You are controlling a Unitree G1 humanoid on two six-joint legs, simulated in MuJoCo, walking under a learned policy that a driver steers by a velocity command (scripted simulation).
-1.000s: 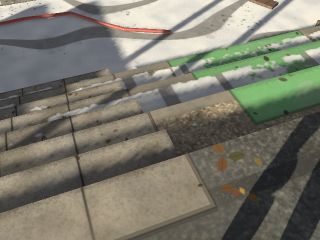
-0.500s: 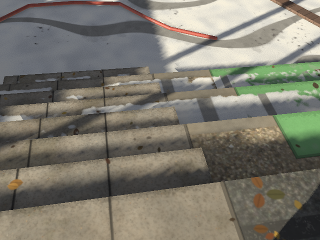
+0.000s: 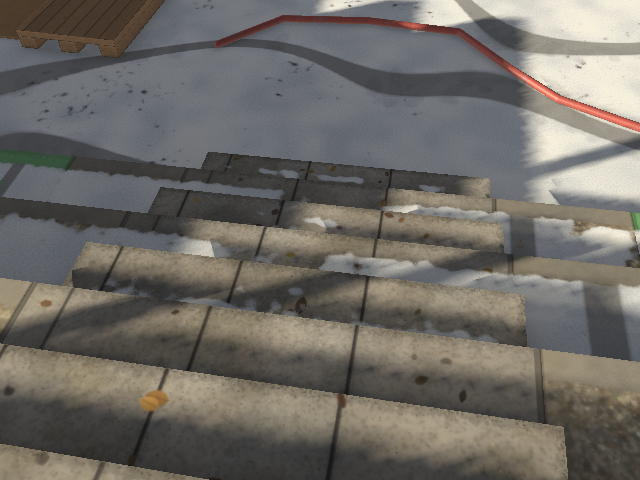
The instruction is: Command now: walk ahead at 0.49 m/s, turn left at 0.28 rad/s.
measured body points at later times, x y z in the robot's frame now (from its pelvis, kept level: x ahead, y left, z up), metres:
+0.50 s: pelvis +0.24 +0.05 +0.00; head +0.26 +0.06 +0.45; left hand +0.30 +0.31 -0.14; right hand +0.29 -0.21 -0.12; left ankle +0.25 +0.11 -0.74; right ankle +0.26 -0.10 -0.67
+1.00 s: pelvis +0.48 -0.06 -0.13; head +0.50 -0.08 +0.32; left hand +0.72 +0.12 -0.23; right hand +0.32 -0.27 -0.27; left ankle +0.27 +0.11 -0.70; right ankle +0.57 -0.16 -0.86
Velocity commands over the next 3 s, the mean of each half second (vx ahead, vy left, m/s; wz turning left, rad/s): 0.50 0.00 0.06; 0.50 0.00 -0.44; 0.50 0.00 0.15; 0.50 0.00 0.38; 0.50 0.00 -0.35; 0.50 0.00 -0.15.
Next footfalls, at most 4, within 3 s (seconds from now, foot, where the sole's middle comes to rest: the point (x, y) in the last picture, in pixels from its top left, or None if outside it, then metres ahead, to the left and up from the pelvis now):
0.28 left None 0.29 0.12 -0.78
0.98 right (427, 464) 0.59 -0.17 -0.93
1.62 left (364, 363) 0.94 -0.04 -1.08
2.18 right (427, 307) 1.24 -0.26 -1.23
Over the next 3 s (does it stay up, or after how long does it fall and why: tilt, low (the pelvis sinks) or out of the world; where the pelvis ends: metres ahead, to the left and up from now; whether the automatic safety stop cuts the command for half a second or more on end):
stays up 1.56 -0.21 -0.63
